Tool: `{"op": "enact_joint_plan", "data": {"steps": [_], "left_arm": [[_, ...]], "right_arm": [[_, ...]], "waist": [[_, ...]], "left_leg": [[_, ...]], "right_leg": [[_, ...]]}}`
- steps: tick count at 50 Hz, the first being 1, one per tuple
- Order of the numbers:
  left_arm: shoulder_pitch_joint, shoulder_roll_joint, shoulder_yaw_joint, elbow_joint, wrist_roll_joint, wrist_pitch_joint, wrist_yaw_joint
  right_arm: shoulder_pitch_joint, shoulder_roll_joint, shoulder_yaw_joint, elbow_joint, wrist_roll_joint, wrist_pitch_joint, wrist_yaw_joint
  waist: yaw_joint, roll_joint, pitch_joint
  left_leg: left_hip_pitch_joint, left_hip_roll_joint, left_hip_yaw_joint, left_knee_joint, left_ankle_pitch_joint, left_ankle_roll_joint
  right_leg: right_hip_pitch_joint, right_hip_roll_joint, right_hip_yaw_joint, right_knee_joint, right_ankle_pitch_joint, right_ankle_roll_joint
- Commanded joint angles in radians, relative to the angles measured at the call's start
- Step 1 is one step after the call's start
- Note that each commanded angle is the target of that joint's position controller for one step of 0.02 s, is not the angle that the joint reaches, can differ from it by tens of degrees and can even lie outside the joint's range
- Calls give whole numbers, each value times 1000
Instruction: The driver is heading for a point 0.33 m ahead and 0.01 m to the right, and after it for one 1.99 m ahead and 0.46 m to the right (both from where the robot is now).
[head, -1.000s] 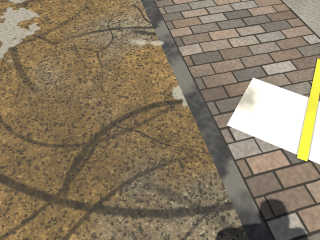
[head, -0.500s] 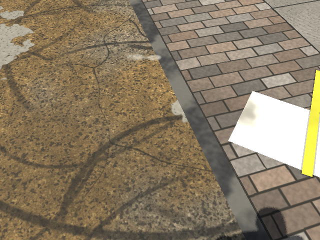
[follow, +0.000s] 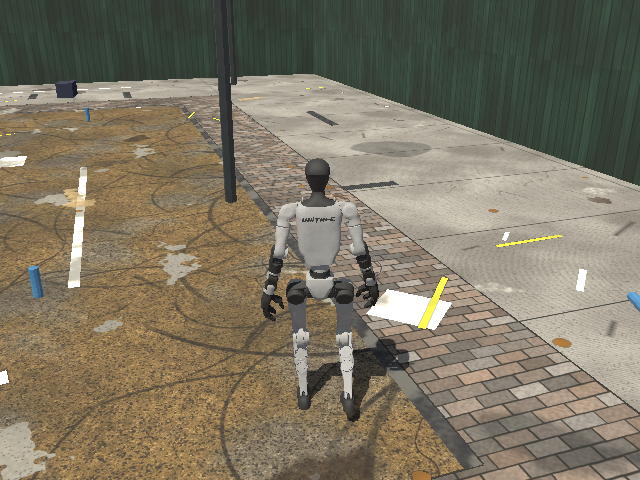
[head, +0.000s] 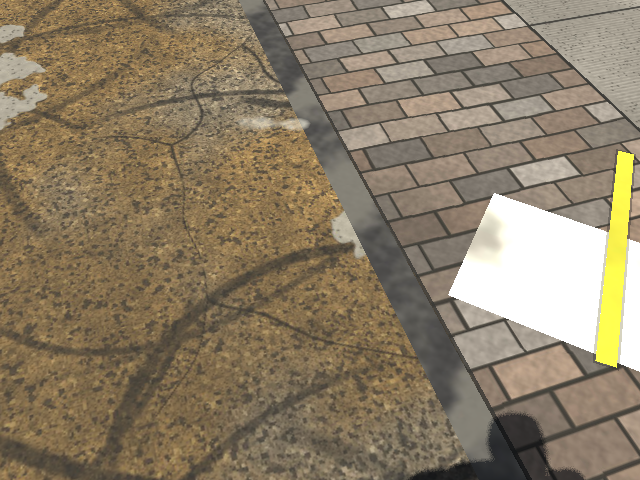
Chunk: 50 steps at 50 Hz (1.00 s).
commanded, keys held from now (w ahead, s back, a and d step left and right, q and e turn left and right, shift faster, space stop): no key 1.00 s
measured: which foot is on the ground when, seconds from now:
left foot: down 0.00-1.00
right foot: up 0.00-0.16, down 0.18-1.00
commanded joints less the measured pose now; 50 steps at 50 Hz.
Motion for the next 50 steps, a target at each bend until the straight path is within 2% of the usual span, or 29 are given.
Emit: {"op": "enact_joint_plan", "data": {"steps": [1,2,4,6,7,8,9,10,11,12,13,14,17,27,50], "left_arm": [[4,48,18,-35,0,7,7],[10,37,18,-32,2,12,10],[-14,14,10,-33,2,17,13],[-15,24,9,-27,1,26,14],[3,25,8,-15,3,33,12],[-2,38,9,-13,13,42,9],[-11,68,12,-20,29,52,8],[-32,99,13,-38,30,58,10],[-73,138,24,-27,13,55,6],[-88,99,21,-32,9,45,1],[-92,80,18,-27,16,35,0],[-102,85,20,-28,20,26,-1],[-85,68,20,-15,17,13,-3],[-83,65,18,-1,15,22,-1],[-57,47,11,20,16,32,7]], "right_arm": [[-2,-85,12,-34,-12,-11,-5],[-24,-79,17,-33,-20,-5,-10],[-13,-96,18,-25,-27,4,-23],[-10,-130,14,-22,-11,15,-32],[-29,-132,14,-25,4,22,-32],[-15,-123,16,-19,16,26,-29],[9,-101,20,-10,14,25,-23],[22,-87,21,-9,-1,25,-17],[66,-51,24,-9,-8,33,-21],[39,-69,22,-4,-13,39,-28],[30,-74,20,-7,-7,43,-33],[33,-65,22,-3,-5,45,-38],[44,-69,22,3,-6,46,-36],[42,-72,23,17,-2,56,-36],[77,-57,29,38,-3,53,-39]], "waist": [[16,66,-50],[34,89,-47],[32,114,-62],[37,104,-95],[53,96,-96],[55,84,-75],[42,58,-57],[8,12,-18],[-43,-100,15],[-13,-59,47],[-12,-40,48],[-13,-34,38],[-11,-24,-20],[-7,14,-28],[-4,22,15]], "left_leg": [[119,277,-267,-244,627,159],[75,233,-205,-251,623,136],[68,195,-159,-240,643,137],[82,198,-171,-230,569,150],[53,192,-168,-229,466,139],[14,172,-168,-242,310,108],[-31,149,-168,-257,134,64],[-72,102,-135,-253,-36,27],[-25,38,-72,-268,-65,-1],[17,28,-58,-237,-38,-19],[27,30,-57,-221,7,-18],[43,37,-60,-204,71,-14],[86,45,-56,-173,197,-9],[115,55,-59,-159,248,-15],[78,64,-76,-200,140,-14]], "right_leg": [[-154,-68,37,50,52,-12],[-91,-68,17,-60,84,-9],[-11,-46,-17,-254,115,3],[66,-23,-43,-418,227,7],[135,-14,-58,-524,347,0],[188,-13,-53,-604,454,-13],[229,-52,-8,-612,524,-30],[224,-96,24,-612,566,-57],[117,-78,13,-591,427,-90],[60,-52,4,-605,369,-86],[55,-50,1,-611,400,-73],[59,-47,0,-610,464,-63],[101,-45,-5,-590,558,-61],[110,-32,-16,-586,572,-64],[92,-20,-29,-613,459,-52]]}}
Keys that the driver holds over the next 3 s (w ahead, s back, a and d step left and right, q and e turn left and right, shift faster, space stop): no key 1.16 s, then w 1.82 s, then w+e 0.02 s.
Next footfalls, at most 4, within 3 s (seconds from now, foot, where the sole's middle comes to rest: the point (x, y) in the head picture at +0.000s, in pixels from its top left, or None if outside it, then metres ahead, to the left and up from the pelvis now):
0.18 right None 0.06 -0.14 -0.77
1.50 right None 0.14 -0.17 -0.77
2.00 left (300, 469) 0.52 0.06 -0.77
2.54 right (407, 340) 0.83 -0.19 -0.77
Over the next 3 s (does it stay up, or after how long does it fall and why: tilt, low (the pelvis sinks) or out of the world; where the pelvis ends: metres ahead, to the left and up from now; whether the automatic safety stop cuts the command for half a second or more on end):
stays up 0.90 -0.09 0.01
